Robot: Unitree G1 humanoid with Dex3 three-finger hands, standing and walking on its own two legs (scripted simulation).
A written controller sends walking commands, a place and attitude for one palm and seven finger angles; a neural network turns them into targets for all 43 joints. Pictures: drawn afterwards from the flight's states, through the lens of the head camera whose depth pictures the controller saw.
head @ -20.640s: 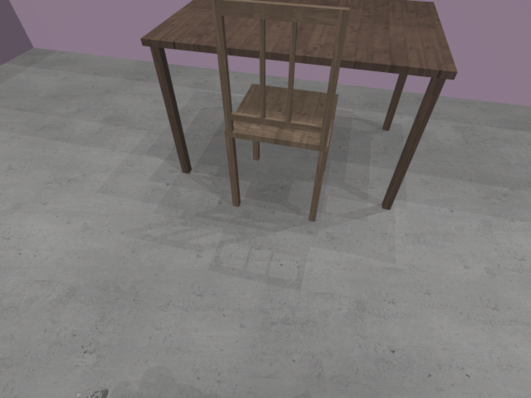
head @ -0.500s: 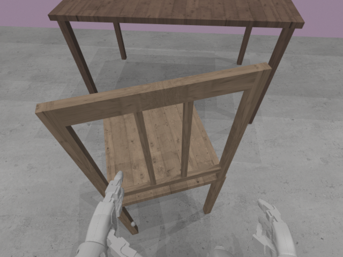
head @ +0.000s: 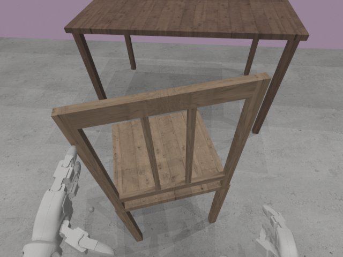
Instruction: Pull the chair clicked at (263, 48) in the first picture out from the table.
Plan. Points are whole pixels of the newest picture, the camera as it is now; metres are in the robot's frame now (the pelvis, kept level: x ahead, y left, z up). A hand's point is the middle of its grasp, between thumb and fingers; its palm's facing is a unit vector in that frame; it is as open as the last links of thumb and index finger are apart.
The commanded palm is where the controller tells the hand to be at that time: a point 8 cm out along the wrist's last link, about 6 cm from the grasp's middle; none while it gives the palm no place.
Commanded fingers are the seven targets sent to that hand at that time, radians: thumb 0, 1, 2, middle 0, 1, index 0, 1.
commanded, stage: draw the hand back to the body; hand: left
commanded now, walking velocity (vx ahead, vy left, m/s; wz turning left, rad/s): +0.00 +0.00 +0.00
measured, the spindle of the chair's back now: (152, 159) +0.36 +0.08 +0.00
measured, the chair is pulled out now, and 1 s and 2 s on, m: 0.57 0.57 0.57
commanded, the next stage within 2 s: step back with the hand held close in 1.00 s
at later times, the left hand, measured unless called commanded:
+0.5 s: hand (29, 181) +0.21 +0.24 +0.18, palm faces +0.41 -0.80 -0.43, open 11.1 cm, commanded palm +0.16 +0.28 +0.20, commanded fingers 0.00 0.72 0.81 -0.17 -0.26 -0.17 -0.26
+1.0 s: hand (11, 170) +0.21 +0.26 +0.20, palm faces +0.46 -0.78 -0.43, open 7.5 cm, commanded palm +0.16 +0.30 +0.22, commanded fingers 0.00 0.90 0.90 -0.20 -0.30 -0.20 -0.30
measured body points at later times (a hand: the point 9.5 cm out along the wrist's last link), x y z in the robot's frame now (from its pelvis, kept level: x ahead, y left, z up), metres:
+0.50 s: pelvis +0.02 +0.00 +0.04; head +0.01 -0.04 +0.49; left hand +0.18 +0.28 +0.20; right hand +0.21 -0.22 -0.05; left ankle -0.06 +0.14 -0.70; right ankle +0.04 -0.14 -0.70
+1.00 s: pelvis +0.02 +0.00 +0.04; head +0.01 -0.02 +0.49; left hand +0.18 +0.30 +0.22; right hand +0.19 -0.23 -0.05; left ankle -0.06 +0.14 -0.70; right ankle +0.04 -0.14 -0.70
